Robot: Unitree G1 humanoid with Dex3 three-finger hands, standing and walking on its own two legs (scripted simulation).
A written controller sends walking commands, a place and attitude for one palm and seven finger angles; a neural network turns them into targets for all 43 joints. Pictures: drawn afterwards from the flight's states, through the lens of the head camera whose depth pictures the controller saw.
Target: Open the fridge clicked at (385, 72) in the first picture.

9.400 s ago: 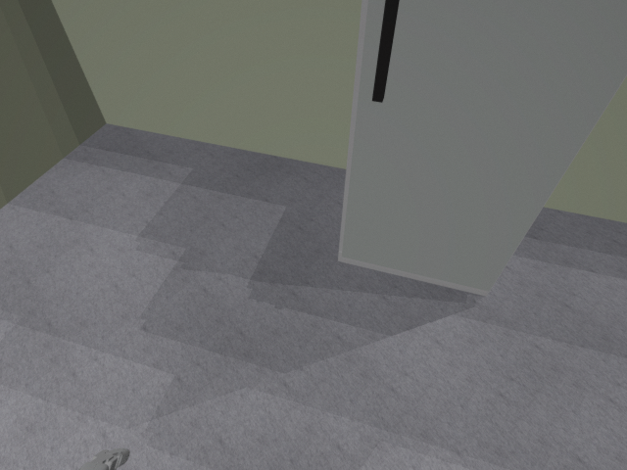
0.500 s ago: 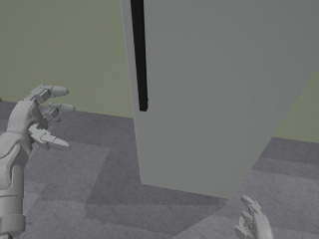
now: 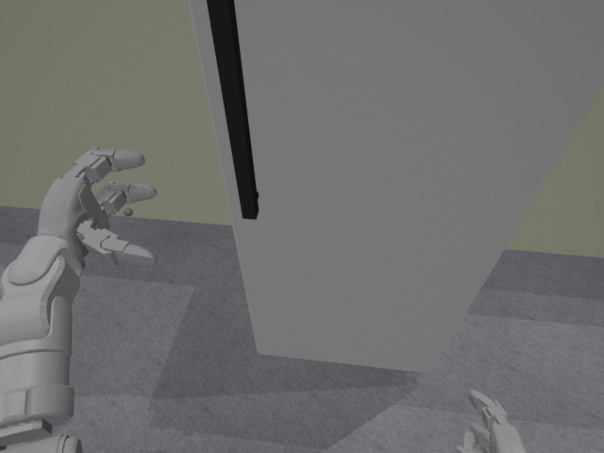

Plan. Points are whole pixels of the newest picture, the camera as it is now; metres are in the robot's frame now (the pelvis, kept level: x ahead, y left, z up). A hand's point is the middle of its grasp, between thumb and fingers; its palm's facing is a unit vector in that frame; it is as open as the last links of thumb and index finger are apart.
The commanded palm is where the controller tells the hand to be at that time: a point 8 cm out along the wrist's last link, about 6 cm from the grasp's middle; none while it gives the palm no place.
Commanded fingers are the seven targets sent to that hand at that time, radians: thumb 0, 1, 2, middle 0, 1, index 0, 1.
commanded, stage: move the hooked fingers beside the handle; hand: left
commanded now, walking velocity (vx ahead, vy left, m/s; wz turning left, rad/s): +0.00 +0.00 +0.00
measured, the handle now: (238, 96) +0.53 +0.14 +0.23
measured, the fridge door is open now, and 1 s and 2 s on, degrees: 0 0 0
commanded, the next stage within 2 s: none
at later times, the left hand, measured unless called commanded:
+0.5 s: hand (173, 171) +0.43 +0.22 +0.17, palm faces +0.02 -1.00 -0.02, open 13.9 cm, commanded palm +0.40 +0.28 +0.17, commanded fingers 0.00 -0.50 0.30 -0.30 -1.20 -0.30 -1.20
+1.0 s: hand (193, 147) +0.49 +0.21 +0.17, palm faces +0.01 -1.00 +0.01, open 14.0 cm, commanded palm +0.46 +0.26 +0.17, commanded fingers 0.00 -0.50 0.30 -0.30 -1.20 -0.30 -1.20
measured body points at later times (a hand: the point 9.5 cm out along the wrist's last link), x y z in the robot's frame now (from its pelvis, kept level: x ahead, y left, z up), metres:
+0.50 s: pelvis -0.01 +0.00 +0.00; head +0.02 +0.00 +0.45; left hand +0.42 +0.28 +0.17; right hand +0.09 -0.28 -0.11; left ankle -0.02 +0.13 -0.74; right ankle -0.01 -0.11 -0.74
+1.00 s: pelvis +0.00 +0.02 -0.01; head +0.05 +0.02 +0.44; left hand +0.48 +0.26 +0.17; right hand +0.03 -0.26 -0.12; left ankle -0.02 +0.13 -0.74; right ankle -0.01 -0.11 -0.74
